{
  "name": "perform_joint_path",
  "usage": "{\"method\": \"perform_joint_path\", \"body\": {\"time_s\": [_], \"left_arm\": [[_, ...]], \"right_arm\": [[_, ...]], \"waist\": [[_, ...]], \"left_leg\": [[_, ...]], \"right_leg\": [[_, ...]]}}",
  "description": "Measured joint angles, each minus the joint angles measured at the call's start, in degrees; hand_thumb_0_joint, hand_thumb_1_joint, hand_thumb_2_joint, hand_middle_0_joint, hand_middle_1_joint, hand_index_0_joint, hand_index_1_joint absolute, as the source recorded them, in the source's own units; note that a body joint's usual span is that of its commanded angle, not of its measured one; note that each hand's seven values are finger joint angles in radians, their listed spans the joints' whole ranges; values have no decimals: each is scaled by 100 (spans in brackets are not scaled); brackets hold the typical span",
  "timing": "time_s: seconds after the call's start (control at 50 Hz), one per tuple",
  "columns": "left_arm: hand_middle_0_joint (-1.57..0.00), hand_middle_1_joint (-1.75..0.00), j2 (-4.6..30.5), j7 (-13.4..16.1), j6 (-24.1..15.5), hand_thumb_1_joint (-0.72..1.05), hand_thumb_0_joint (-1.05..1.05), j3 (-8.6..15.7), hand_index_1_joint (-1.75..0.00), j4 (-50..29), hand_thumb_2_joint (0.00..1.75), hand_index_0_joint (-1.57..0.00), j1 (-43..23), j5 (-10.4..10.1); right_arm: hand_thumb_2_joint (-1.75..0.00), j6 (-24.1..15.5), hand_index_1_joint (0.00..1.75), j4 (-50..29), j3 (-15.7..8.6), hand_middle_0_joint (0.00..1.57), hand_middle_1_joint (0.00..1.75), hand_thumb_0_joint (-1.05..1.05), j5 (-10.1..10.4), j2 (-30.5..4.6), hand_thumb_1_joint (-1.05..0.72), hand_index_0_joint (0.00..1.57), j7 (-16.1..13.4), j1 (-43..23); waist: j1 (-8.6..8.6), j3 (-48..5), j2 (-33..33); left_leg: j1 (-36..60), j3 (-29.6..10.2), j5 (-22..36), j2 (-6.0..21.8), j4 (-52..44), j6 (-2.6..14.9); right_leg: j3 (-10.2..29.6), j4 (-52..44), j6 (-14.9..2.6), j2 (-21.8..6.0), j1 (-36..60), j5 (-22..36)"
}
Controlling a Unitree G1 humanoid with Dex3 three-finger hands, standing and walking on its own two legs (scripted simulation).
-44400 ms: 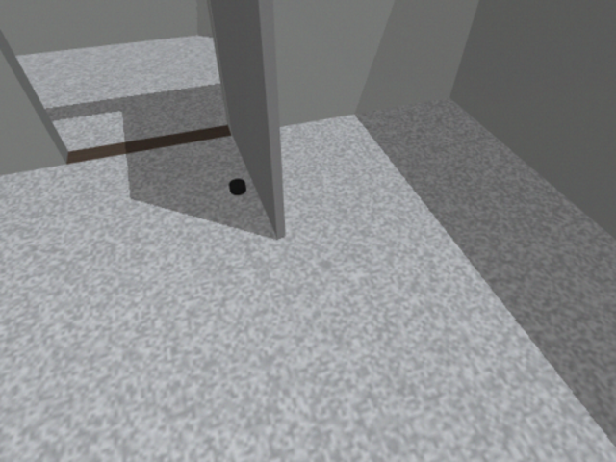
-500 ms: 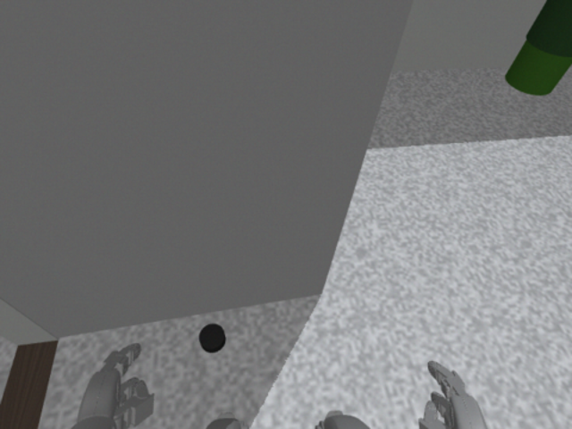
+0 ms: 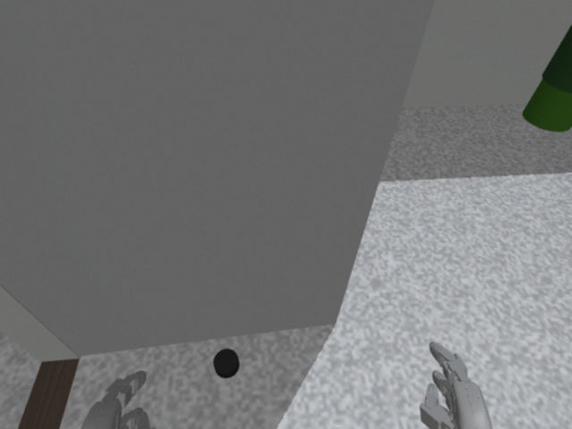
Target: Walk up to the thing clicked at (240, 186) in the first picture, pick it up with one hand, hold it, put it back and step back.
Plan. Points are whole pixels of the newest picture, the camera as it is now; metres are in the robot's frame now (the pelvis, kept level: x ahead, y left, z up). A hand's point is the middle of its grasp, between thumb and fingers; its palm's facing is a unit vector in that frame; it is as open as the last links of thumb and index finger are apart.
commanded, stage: home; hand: left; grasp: from above
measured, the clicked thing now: (226, 363) +0.48 +0.17 -0.70
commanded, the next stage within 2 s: stand in 1.66 s
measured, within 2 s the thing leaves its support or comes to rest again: neither
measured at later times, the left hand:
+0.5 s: hand out of the picture +0.16 +0.18 -0.05, palm faces +0.04 -0.98 -0.20, open 7.4 cm
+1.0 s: hand out of the picture +0.17 +0.17 -0.05, palm faces +0.04 -0.98 -0.20, open 7.4 cm
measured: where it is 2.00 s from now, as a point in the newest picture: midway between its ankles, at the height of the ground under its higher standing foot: outside the picture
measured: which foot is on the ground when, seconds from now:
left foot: down 0.00-1.00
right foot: down 0.00-1.00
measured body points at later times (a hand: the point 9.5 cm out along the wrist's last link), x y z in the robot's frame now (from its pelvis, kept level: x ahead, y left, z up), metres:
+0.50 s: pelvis +0.00 +0.00 +0.00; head +0.01 +0.01 +0.45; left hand +0.16 +0.23 -0.03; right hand +0.15 -0.25 -0.06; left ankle +0.01 +0.11 -0.68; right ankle +0.00 -0.13 -0.68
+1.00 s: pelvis +0.00 -0.01 +0.00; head +0.02 +0.00 +0.45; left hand +0.16 +0.22 -0.03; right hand +0.16 -0.25 -0.06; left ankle +0.01 +0.11 -0.68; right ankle +0.00 -0.13 -0.68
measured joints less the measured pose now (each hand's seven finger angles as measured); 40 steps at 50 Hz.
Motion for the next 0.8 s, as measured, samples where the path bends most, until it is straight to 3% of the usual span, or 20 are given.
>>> {"method": "perform_joint_path", "body": {"time_s": [0.8], "left_arm": [[-20,-30,18,-15,-32,90,1,-2,-30,-90,90,-20,27,-27]], "right_arm": [[-90,-35,30,79,-86,20,30,2,3,-40,-90,20,-13,79]], "waist": [[8,-5,17]], "left_leg": [[-61,22,-31,30,54,-52]], "right_leg": [[25,133,-48,27,-113,-58]]}}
